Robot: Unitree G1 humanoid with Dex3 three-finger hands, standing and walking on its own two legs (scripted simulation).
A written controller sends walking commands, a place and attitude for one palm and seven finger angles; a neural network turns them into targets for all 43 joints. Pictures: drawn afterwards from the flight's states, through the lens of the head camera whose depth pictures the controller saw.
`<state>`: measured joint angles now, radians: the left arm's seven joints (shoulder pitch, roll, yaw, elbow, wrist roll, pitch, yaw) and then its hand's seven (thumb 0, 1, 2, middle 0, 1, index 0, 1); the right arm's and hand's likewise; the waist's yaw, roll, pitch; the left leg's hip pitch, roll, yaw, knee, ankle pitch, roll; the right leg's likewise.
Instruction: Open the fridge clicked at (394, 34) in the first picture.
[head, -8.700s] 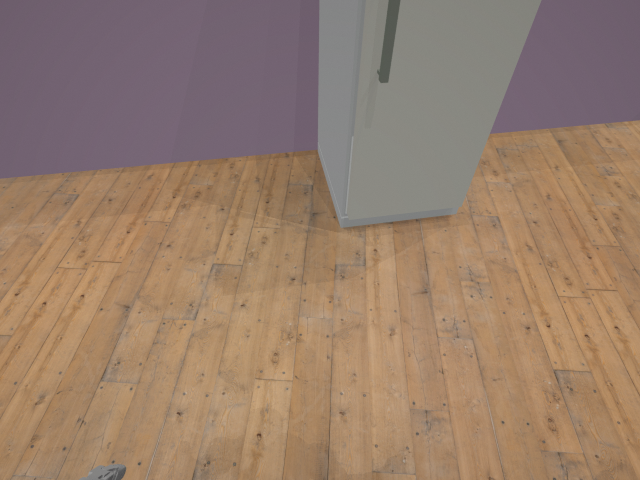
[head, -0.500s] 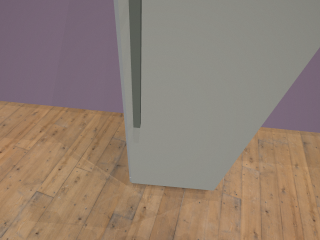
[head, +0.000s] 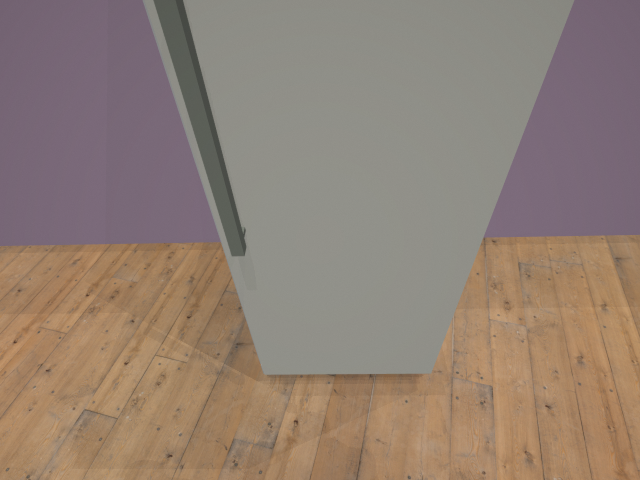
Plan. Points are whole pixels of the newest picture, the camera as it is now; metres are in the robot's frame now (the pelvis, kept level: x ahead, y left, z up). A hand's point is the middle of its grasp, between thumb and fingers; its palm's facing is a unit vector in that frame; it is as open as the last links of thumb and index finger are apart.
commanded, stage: come to a stop and stand still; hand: left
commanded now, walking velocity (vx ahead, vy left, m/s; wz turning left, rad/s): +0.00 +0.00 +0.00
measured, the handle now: (213, 142) +0.53 +0.17 +0.17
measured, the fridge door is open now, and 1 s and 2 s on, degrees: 0 0 0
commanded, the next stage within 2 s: look again from close up in 0.32 s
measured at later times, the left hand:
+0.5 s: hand out of the picture +0.02 +0.19 -0.16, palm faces +0.04 -0.97 -0.22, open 7.3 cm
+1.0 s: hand out of the picture +0.05 +0.23 -0.16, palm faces +0.02 -0.96 -0.27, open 7.3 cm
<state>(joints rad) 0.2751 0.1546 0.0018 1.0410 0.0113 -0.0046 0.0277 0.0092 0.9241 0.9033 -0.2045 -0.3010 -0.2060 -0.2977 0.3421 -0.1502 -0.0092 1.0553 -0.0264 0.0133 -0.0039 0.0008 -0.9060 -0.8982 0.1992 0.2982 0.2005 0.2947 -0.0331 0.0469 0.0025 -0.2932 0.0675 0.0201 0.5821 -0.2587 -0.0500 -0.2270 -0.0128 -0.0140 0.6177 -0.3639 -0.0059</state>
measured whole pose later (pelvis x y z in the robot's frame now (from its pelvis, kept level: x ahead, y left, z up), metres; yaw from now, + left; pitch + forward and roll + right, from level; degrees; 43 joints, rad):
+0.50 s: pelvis +0.01 +0.00 +0.01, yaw +0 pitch -2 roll +0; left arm 0.28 0.19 0.01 1.09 0.01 -0.01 0.02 0.00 0.91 0.90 -0.20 -0.30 -0.21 -0.30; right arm 0.23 -0.19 -0.01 1.09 -0.02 -0.01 -0.02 0.00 -0.91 -0.90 0.20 0.30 0.20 0.29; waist 0.01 0.00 0.04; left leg -0.24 0.06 0.02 0.50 -0.23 -0.05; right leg -0.17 -0.02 -0.02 0.53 -0.33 0.00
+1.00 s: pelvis +0.01 +0.02 +0.01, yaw +0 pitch -1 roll +0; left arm 0.21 0.25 0.01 1.09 0.02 -0.01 0.01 0.00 0.91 0.90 -0.20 -0.30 -0.20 -0.30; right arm 0.19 -0.22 0.00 1.11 -0.02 -0.01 -0.01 0.00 -0.90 -0.90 0.20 0.30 0.20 0.30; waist 0.01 -0.01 0.04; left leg -0.22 0.04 0.03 0.45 -0.20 -0.03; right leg -0.15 -0.04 -0.01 0.48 -0.30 0.02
